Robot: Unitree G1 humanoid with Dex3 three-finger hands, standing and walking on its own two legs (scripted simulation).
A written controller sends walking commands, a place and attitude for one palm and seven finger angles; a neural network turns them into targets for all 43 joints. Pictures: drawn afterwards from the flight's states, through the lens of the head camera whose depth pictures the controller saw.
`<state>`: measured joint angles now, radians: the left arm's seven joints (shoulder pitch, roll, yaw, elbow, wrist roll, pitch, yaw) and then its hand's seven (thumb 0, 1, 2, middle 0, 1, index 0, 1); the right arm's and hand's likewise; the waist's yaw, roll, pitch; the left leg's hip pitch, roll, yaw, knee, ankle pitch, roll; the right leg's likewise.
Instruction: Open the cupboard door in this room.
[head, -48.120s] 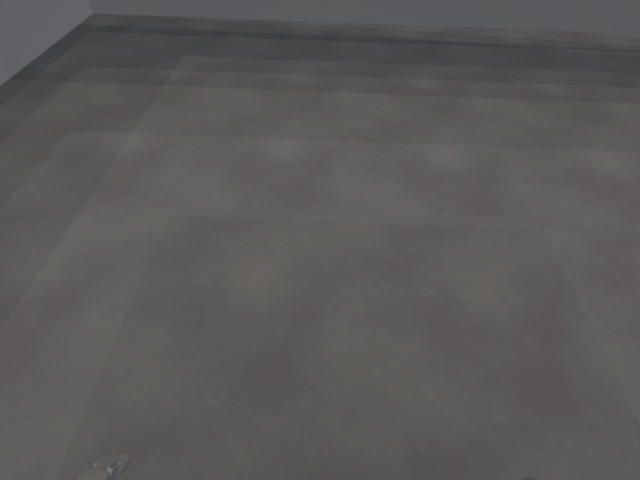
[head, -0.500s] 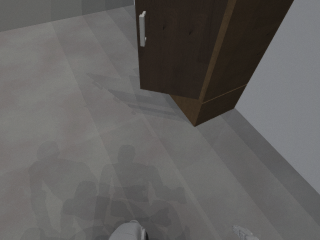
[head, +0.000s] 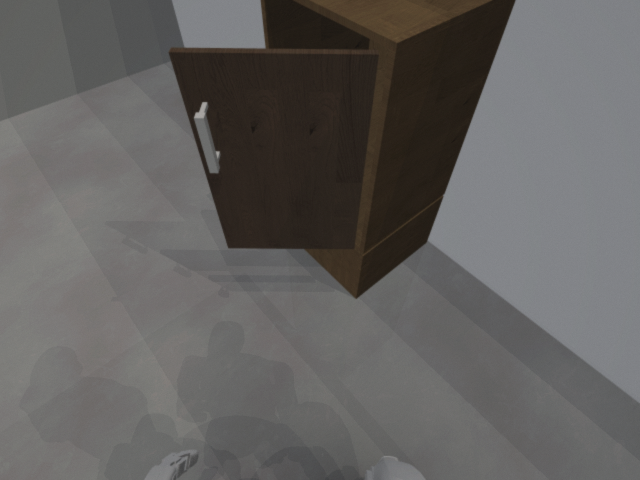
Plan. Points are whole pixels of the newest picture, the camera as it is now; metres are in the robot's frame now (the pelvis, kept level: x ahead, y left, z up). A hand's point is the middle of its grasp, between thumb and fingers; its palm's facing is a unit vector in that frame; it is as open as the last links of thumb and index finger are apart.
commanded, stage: take the last steps up to it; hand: left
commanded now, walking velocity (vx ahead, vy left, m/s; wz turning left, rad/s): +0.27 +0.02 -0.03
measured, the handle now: (209, 138) +0.75 +0.24 -0.04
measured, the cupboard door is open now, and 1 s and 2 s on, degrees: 49 49 49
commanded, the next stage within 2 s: come to a stop and stand still in 0.28 s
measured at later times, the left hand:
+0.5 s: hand out of the picture +0.14 +0.18 -0.20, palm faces +0.10 -0.98 -0.16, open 7.3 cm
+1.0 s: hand (235, 435) +0.21 +0.13 -0.16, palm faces +0.01 -0.97 -0.25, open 7.4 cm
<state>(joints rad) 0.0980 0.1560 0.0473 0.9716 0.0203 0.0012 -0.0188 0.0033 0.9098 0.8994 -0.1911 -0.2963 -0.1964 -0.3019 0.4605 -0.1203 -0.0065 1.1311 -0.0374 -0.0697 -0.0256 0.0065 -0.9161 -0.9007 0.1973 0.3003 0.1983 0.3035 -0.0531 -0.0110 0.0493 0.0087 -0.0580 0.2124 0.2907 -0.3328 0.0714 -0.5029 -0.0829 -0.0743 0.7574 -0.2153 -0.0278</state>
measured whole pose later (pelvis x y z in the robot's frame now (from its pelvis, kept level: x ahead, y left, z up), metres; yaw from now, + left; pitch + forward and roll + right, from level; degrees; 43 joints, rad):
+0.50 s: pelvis +0.18 +0.01 -0.01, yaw +0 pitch -1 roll +0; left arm 0.33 0.17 0.04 1.13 0.00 -0.01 0.02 0.00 0.92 0.90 -0.19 -0.30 -0.20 -0.30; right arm 0.14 -0.17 -0.03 1.03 -0.03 -0.05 -0.02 0.01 -0.93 -0.90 0.19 0.30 0.19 0.30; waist 0.04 -0.06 0.04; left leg -0.35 0.03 0.10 0.60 -0.22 0.03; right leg -0.15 -0.05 -0.07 0.70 -0.53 0.01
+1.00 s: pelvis +0.16 -0.06 +0.00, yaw -1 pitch +0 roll +1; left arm 0.23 0.16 0.04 1.00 0.03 0.02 0.02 0.00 0.91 0.90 -0.19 -0.30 -0.20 -0.30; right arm 0.20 -0.23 -0.08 1.04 -0.02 0.07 -0.02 0.01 -0.92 -0.90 0.20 0.30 0.20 0.30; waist -0.01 0.03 0.05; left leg -0.41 0.02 0.02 0.90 -0.44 -0.02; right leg -0.25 -0.02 -0.07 0.57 -0.32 -0.04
